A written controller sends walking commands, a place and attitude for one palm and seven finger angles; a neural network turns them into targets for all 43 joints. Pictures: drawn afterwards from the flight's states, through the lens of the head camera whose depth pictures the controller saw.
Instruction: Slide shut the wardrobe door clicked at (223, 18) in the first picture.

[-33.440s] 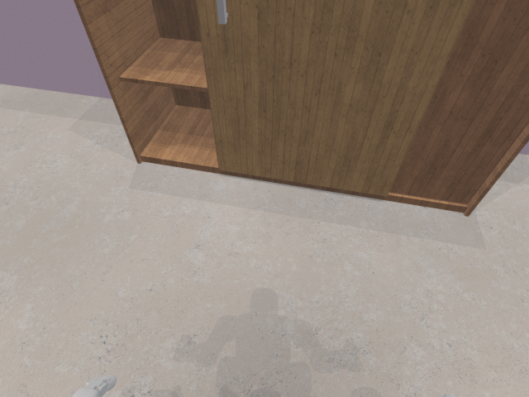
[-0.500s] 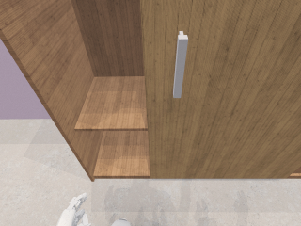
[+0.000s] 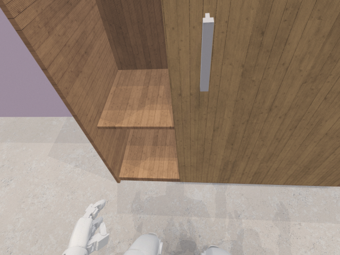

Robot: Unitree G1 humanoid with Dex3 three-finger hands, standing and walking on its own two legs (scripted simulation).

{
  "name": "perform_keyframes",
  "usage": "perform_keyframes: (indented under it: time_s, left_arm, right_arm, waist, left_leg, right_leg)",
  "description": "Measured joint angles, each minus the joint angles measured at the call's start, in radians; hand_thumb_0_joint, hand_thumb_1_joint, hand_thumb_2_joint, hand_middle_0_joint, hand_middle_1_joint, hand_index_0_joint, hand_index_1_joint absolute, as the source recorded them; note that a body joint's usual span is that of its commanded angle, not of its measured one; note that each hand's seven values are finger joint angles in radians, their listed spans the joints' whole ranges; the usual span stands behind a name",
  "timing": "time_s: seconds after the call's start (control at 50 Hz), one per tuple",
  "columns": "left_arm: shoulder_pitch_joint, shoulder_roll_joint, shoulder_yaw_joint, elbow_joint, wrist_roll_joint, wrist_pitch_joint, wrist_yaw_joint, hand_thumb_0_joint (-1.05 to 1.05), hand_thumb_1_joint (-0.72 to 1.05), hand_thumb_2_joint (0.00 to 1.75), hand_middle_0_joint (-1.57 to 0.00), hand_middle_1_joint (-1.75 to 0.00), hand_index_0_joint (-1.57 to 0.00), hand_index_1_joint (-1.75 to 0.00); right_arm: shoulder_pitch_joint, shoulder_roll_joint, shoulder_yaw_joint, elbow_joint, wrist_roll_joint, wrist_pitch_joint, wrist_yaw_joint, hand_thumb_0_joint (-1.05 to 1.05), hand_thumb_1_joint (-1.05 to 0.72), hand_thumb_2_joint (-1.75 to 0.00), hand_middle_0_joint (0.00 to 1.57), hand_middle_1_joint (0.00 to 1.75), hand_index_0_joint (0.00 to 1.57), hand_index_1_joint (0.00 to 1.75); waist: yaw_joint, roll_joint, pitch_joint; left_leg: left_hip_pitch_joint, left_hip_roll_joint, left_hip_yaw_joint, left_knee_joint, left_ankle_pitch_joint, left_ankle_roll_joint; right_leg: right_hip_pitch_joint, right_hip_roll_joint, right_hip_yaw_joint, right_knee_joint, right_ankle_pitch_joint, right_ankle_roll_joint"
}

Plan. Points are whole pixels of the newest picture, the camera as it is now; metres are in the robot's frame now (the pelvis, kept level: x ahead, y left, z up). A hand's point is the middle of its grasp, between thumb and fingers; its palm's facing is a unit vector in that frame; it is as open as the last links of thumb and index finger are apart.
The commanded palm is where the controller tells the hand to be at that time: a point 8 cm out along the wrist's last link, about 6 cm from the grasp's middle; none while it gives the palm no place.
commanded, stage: step back with the hand held close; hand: right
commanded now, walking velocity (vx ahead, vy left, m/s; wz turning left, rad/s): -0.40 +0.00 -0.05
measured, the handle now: (205, 55) +0.57 -0.06 +0.16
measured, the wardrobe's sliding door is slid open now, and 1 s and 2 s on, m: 0.38 0.38 0.38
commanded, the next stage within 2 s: stop stepping back and stand still in 0.04 s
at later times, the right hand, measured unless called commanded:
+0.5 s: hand out of the picture +0.16 -0.27 +0.19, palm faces +0.31 +0.86 -0.41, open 7.5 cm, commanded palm +0.10 -0.31 +0.20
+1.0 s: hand out of the picture +0.14 -0.31 +0.20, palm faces +0.33 +0.84 -0.43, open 7.5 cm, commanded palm +0.08 -0.35 +0.20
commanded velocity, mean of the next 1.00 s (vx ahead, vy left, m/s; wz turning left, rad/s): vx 0.05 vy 0.02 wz -0.01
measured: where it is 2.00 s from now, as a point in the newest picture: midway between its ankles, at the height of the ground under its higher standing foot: outside the picture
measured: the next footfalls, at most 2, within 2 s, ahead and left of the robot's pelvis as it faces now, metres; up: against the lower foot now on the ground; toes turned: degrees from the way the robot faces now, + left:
left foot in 0.18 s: -0.02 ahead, +0.16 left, +0.00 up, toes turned +5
right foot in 0.34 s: -0.03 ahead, -0.15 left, +0.00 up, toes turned +6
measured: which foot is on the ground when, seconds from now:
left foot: up 0.00-0.16, down 0.18-0.74, up 0.76-0.94, down 0.96-1.00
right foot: down 0.00-0.18, up 0.20-0.32, down 0.34-1.00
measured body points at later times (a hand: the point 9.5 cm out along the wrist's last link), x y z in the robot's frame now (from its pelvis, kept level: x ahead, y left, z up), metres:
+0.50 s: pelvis -0.08 -0.03 +0.02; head -0.08 -0.07 +0.46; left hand +0.04 +0.22 -0.04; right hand +0.14 -0.31 +0.21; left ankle -0.06 +0.10 -0.71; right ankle -0.02 -0.10 -0.72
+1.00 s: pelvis -0.09 -0.07 +0.01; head -0.12 -0.10 +0.46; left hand +0.02 +0.16 -0.06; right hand +0.11 -0.35 +0.22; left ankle -0.08 +0.06 -0.72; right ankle -0.07 -0.15 -0.72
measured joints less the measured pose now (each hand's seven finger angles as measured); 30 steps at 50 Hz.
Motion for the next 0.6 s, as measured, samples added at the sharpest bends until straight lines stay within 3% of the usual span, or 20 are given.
perform_keyframes:
  time_s: [0.04, 0.1, 0.18, 0.22, 0.28, 0.3, 0.34, 0.38, 0.44, 0.52, 0.56, 0.6]
  left_arm:
    - [0.021, -0.010, 0.000, 0.009, -0.003, -0.010, -0.004, 0.02, 0.90, 0.90, -0.20, -0.30, -0.20, -0.30]
    - [0.045, -0.009, -0.009, 0.017, -0.009, -0.019, -0.008, 0.01, 0.90, 0.90, -0.20, -0.30, -0.20, -0.30]
    - [0.038, 0.005, -0.021, 0.019, -0.008, -0.022, -0.010, 0.01, 0.90, 0.90, -0.20, -0.30, -0.20, -0.30]
    - [0.020, 0.023, -0.023, 0.031, -0.015, -0.005, -0.005, 0.01, 0.90, 0.90, -0.20, -0.30, -0.20, -0.30]
    - [0.031, 0.023, -0.029, 0.037, -0.030, 0.022, 0.003, 0.02, 0.90, 0.90, -0.20, -0.30, -0.20, -0.30]
    - [0.037, 0.020, -0.034, 0.031, -0.033, 0.030, 0.006, 0.02, 0.90, 0.90, -0.20, -0.30, -0.20, -0.30]
    - [0.053, 0.031, -0.041, -0.002, -0.037, 0.033, 0.018, 0.02, 0.90, 0.90, -0.20, -0.30, -0.20, -0.30]
    - [0.043, 0.029, -0.028, -0.006, -0.036, 0.018, 0.033, 0.02, 0.90, 0.90, -0.20, -0.30, -0.20, -0.30]
    - [0.039, 0.003, -0.028, 0.008, -0.028, 0.001, 0.040, 0.02, 0.90, 0.90, -0.20, -0.30, -0.20, -0.30]
    - [0.078, 0.001, -0.046, 0.006, -0.023, -0.010, 0.022, 0.02, 0.90, 0.90, -0.20, -0.30, -0.20, -0.30]
    - [0.088, 0.012, -0.046, 0.012, -0.021, 0.008, 0.015, 0.01, 0.90, 0.90, -0.20, -0.30, -0.20, -0.30]
    - [0.089, 0.023, -0.039, 0.027, -0.022, 0.039, 0.013, 0.01, 0.90, 0.90, -0.20, -0.30, -0.20, -0.30]
  right_arm:
    - [0.012, 0.003, -0.007, 0.008, 0.013, 0.010, -0.009, 0.01, -0.88, -0.89, 0.22, 0.30, 0.21, 0.30]
    - [0.012, 0.023, -0.006, 0.029, 0.026, 0.023, -0.024, 0.01, -0.88, -0.90, 0.22, 0.30, 0.21, 0.30]
    - [-0.024, 0.028, 0.020, 0.065, 0.023, 0.038, -0.026, 0.01, -0.89, -0.90, 0.21, 0.30, 0.20, 0.30]
    - [-0.042, 0.047, 0.065, 0.086, 0.019, 0.046, -0.017, 0.01, -0.89, -0.90, 0.21, 0.30, 0.20, 0.30]
    - [-0.007, 0.044, 0.103, 0.079, 0.021, 0.077, -0.005, 0.01, -0.89, -0.90, 0.21, 0.30, 0.20, 0.30]
    - [0.014, 0.038, 0.101, 0.070, 0.022, 0.087, -0.004, 0.01, -0.89, -0.90, 0.21, 0.30, 0.21, 0.30]
    - [0.043, 0.029, 0.091, 0.058, 0.023, 0.099, -0.009, 0.01, -0.88, -0.90, 0.21, 0.30, 0.21, 0.30]
    - [0.030, 0.016, 0.080, 0.071, 0.021, 0.107, -0.017, 0.01, -0.88, -0.90, 0.22, 0.30, 0.21, 0.30]
    - [0.028, 0.004, 0.058, 0.084, 0.019, 0.134, -0.025, 0.01, -0.88, -0.90, 0.22, 0.30, 0.21, 0.30]
    - [0.062, -0.005, 0.054, 0.046, 0.012, 0.144, -0.026, 0.01, -0.88, -0.90, 0.21, 0.30, 0.21, 0.30]
    - [0.062, -0.006, 0.062, 0.047, 0.000, 0.133, -0.019, 0.01, -0.88, -0.90, 0.21, 0.30, 0.21, 0.30]
    - [0.050, -0.007, 0.071, 0.059, 0.000, 0.128, -0.010, 0.01, -0.88, -0.90, 0.21, 0.30, 0.21, 0.30]
  waist:
    - [-0.008, -0.019, -0.026]
    - [-0.027, -0.044, -0.063]
    - [-0.035, -0.052, -0.078]
    - [-0.030, -0.083, -0.063]
    - [-0.027, -0.036, -0.094]
    - [-0.020, -0.010, -0.108]
    - [0.004, 0.003, -0.128]
    - [0.021, 0.023, -0.109]
    - [0.017, 0.051, -0.078]
    - [0.021, 0.023, -0.089]
    - [0.013, -0.004, -0.099]
    - [-0.001, -0.017, -0.114]
  left_leg:
    - [0.058, -0.009, 0.056, -0.020, -0.045, 0.008]
    - [0.190, 0.003, 0.122, -0.248, -0.059, 0.020]
    - [0.355, 0.041, 0.139, -0.592, 0.117, 0.037]
    - [0.352, 0.029, 0.141, -0.587, 0.143, 0.006]
    - [0.316, 0.060, 0.099, -0.551, 0.133, -0.011]
    - [0.301, 0.071, 0.083, -0.538, 0.131, -0.014]
    - [0.260, 0.074, 0.074, -0.487, 0.114, -0.021]
    - [0.218, 0.086, 0.063, -0.401, 0.058, -0.004]
    - [0.207, 0.064, 0.056, -0.343, -0.012, 0.018]
    - [0.288, 0.028, 0.123, -0.501, 0.047, 0.027]
    - [0.307, 0.017, 0.132, -0.553, 0.109, 0.048]
    - [0.296, 0.021, 0.136, -0.558, 0.159, 0.064]
  right_leg:
    - [0.014, -0.024, 0.003, -0.062, 0.038, 0.010]
    - [0.021, -0.050, -0.009, -0.139, 0.090, 0.013]
    - [-0.025, -0.053, -0.033, -0.117, 0.107, 0.017]
    - [-0.053, -0.049, 0.004, -0.013, -0.025, 0.040]
    - [-0.055, 0.020, 0.038, 0.200, -0.151, 0.057]
    - [-0.023, 0.033, 0.038, 0.182, -0.146, 0.055]
    - [0.075, 0.031, 0.053, 0.004, -0.087, 0.051]
    - [0.094, 0.054, 0.053, -0.045, -0.092, 0.028]
    - [0.135, 0.066, 0.025, -0.095, -0.035, 0.011]
    - [0.168, 0.057, 0.038, -0.162, 0.018, 0.013]
    - [0.146, 0.051, 0.048, -0.114, -0.057, 0.014]
    - [0.081, 0.065, 0.061, 0.054, -0.170, 0.027]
